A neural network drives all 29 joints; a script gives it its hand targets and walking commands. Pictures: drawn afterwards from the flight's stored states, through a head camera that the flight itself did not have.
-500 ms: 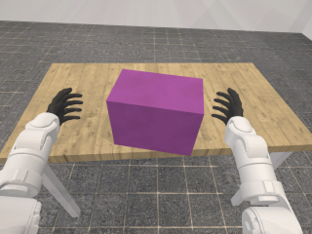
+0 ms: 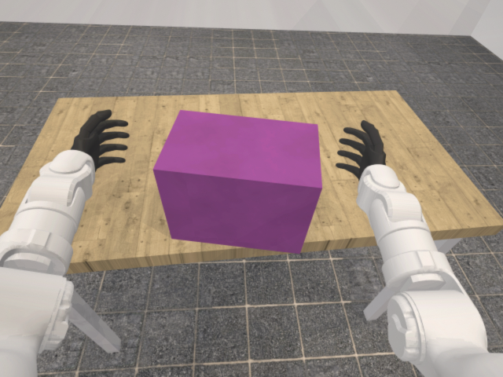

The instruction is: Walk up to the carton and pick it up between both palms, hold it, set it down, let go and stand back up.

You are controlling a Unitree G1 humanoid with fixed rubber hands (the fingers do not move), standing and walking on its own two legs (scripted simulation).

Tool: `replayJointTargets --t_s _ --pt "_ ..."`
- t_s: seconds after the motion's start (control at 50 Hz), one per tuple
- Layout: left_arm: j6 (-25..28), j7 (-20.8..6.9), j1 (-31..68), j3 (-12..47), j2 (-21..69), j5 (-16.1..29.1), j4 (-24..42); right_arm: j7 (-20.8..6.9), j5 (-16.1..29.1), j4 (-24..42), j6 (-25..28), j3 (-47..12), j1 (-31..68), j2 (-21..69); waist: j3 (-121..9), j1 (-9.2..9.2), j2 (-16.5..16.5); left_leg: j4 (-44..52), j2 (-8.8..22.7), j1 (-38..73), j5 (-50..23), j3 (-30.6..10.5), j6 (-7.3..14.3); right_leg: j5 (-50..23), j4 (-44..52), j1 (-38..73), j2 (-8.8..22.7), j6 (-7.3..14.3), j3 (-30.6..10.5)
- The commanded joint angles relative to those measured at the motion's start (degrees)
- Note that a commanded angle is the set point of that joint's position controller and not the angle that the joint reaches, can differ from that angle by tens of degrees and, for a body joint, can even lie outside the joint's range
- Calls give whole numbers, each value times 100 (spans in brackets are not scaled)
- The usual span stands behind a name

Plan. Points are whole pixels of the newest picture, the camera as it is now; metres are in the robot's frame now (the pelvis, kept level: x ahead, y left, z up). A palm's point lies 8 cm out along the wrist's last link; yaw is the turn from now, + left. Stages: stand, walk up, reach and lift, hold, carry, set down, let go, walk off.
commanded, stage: reach and lift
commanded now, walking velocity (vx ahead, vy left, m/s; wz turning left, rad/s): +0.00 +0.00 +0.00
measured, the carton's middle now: (241, 183) +0.45 -0.01 +0.04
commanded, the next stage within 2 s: none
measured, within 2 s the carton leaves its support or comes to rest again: neither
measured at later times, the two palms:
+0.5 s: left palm (97, 174) +0.44 +0.23 +0.09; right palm (363, 178) +0.40 -0.22 +0.10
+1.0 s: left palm (124, 174) +0.46 +0.20 +0.07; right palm (350, 184) +0.41 -0.21 +0.07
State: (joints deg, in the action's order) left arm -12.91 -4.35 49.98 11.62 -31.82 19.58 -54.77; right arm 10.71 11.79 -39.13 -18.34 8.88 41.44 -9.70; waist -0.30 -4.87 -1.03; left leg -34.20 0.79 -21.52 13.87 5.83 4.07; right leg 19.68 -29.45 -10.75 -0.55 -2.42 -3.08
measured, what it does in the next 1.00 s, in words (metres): stands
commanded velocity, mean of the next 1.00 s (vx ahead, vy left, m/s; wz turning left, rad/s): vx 0.00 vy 0.00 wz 0.00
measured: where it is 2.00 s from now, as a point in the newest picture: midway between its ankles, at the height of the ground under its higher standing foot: outside the picture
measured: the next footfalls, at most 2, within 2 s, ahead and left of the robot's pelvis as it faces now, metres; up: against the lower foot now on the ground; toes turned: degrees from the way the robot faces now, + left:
none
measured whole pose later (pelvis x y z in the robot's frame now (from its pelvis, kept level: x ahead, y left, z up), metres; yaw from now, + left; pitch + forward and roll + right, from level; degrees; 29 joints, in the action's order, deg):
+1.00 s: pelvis +0.01 +0.00 +0.00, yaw +1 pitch +14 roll -3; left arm 5.5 -4.5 52.2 6.9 -22.5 19.6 -69.5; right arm 9.7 11.8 -57.6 0.9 8.9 43.8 -8.4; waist -7.6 -5.7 -1.0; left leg -34.2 0.7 -35.9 12.4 4.4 3.8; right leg 18.8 -29.4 -24.6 -0.7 -2.4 -1.5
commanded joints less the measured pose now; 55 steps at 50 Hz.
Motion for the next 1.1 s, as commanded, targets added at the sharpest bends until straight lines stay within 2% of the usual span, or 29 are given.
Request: replayJointTargets --t_s 0.0,0.04,0.08,0.1,0.12,0.2,0.28,0.32,0.34,0.38,0.42,0.44,0.48,0.5,0.56,0.58,0.6,0.62,0.64,0.66,0.7,0.76,0.8,0.84,0.94,0.96,1.0,1.06,1.08 --pt "581 63 4500 -604 -1543 775 712 -24 372 965 498 60 4143 -1780 -3929 -513 664 417 294 2830 -2746 -932 -705 -2294 746 -1533 -98 174 585" --pt "722 51 4369 -510 -1433 766 205 -77 318 829 610 49 4231 -1714 -4108 -505 515 427 294 2780 -2792 -953 -681 -2264 721 -1732 -150 167 661" --pt "811 50 4182 -400 -1269 791 557 -14 329 1027 803 -66 3987 -1583 -4484 -550 556 227 317 3046 -3356 -979 -665 -2727 702 -1831 -156 137 547" --pt "827 62 4457 -449 -1179 712 975 -3 265 829 908 -52 4034 -1642 -4671 -611 950 158 293 3194 -3719 -970 -760 -2750 654 -1865 -183 179 632" --pt "906 23 4369 -558 -1200 734 506 -93 314 810 894 -208 4134 -1489 -4266 -372 710 141 379 3055 -3875 -983 -803 -2547 635 -1894 -162 154 673" --pt "1074 -4 4118 -528 -1078 476 -114 -143 316 -68 985 -251 3728 -1467 -3923 -467 782 216 335 3086 -3487 -935 -761 -2176 758 -2151 -175 167 690" --pt "1434 -82 4398 -351 -1065 675 -268 -81 255 375 1270 -430 4033 -1190 -4310 -406 563 142 233 2587 -3196 -888 -599 -2547 522 -1847 -121 96 600" --pt "1583 -154 3962 -220 -785 789 -403 -62 247 346 1442 -444 3912 -1229 -4340 -561 406 81 235 2751 -3389 -916 -626 -2717 507 -1964 -147 23 659" --pt "1727 -78 3974 -436 -961 688 -30 -76 239 643 1562 -419 3779 -1139 -4682 -376 567 -39 256 2760 -3524 -887 -668 -2557 420 -1962 -124 55 613" --pt "1824 -90 4067 -124 -802 795 -189 -89 146 314 1627 -271 3744 -1239 -4768 -493 781 -58 235 2850 -3362 -965 -700 -2244 493 -2304 -148 97 728" --pt "1947 -50 3883 -195 -578 566 -501 -213 149 -569 1649 -249 3407 -1249 -4330 -450 910 -156 308 2947 -3236 -1052 -749 -1840 458 -2932 -136 143 768" --pt "2027 -32 4091 -391 -804 499 -276 -195 181 -308 1710 -376 3531 -1122 -4756 -283 879 -209 297 2954 -3449 -995 -730 -2038 493 -2659 -155 151 682" --pt "2052 -58 4016 -82 -459 613 -444 -239 211 -625 1799 -299 3459 -1290 -4475 -536 959 -140 316 3057 -3348 -1070 -810 -1796 466 -2951 -180 130 773" --pt "2070 -25 4044 -302 -637 420 -656 -217 196 -684 1819 -320 3536 -1264 -4574 -327 954 -142 329 2889 -3021 -1067 -754 -1716 484 -2989 -115 181 710" --pt "2159 -48 3867 -279 -478 422 -659 -164 138 -578 2065 -184 3508 -1177 -4696 -535 796 -213 298 2898 -3196 -987 -776 -1956 381 -2863 -145 90 781" --pt "2232 -56 4103 -106 -342 561 -601 -147 168 -291 2088 -359 3827 -1017 -4836 -472 569 -259 298 2676 -3045 -983 -729 -1980 336 -2754 -136 61 736" --pt "2256 -46 4031 -237 -431 504 -788 -145 250 -287 2091 -377 3737 -1038 -4754 -400 663 -224 282 2631 -3048 -954 -737 -1956 295 -2797 -115 89 723" --pt "2268 -63 4262 -84 -262 518 -695 -169 108 -206 2138 -317 3956 -970 -4807 -516 734 -188 321 2543 -2861 -1057 -786 -1917 231 -2709 -78 87 698" --pt "2353 4 4068 -192 -341 485 -596 -203 199 -149 2228 -268 3882 -1019 -4966 -398 877 -290 309 2570 -2801 -1037 -838 -1719 267 -2872 -83 113 708" --pt "2399 27 4196 -168 -444 578 -437 -158 78 264 2244 -177 3823 -984 -5365 -445 691 -287 268 2602 -2759 -976 -704 -1951 270 -2707 -85 115 677" --pt "2466 86 4258 -411 -496 380 -214 -204 118 -265 2254 -344 3637 -870 -5509 -286 890 -423 219 2686 -3410 -914 -757 -2332 169 -2601 -101 117 647" --pt "2494 123 4099 -548 -429 269 190 -172 162 28 2381 -215 3614 -889 -5959 -268 948 -588 265 3020 -4054 -950 -865 -2635 261 -2635 -152 123 647" --pt "2388 72 3923 -544 -156 157 -8 -141 136 -384 2414 -310 3418 -817 -5689 -391 1136 -602 263 3220 -4671 -949 -948 -3003 185 -2529 -140 112 648" --pt "2323 90 3812 -736 -198 -3 149 -173 211 -354 2438 -307 3196 -846 -5696 -212 1076 -538 334 3247 -4626 -962 -981 -2715 297 -2574 -191 140 675" --pt "2195 -7 3845 -708 195 -110 -559 -61 140 -204 2354 -271 3428 -516 -5180 -342 783 -365 233 2833 -4063 -823 -871 -2750 416 -2446 -159 158 684" --pt "2218 6 3845 -749 270 -118 -79 -37 105 -144 2392 -303 3264 -367 -5369 -405 836 -402 236 2998 -4261 -830 -911 -2842 412 -2346 -160 119 721" --pt "2212 46 3804 -920 119 -306 -14 -8 56 -15 2454 -278 3400 -431 -5557 -153 872 -479 288 2993 -4539 -807 -925 -2996 301 -2319 -169 101 693" --pt "2271 73 3983 -931 351 -453 77 -30 -107 -273 2451 -96 3423 -330 -5555 -287 959 -424 321 3140 -4346 -931 -941 -2766 345 -2437 -185 185 683" --pt "2230 62 3955 -968 277 -447 -198 8 -22 -148 2398 -162 3509 -277 -5533 -176 868 -458 265 2794 -4102 -805 -867 -2663 355 -2395 -151 149 637"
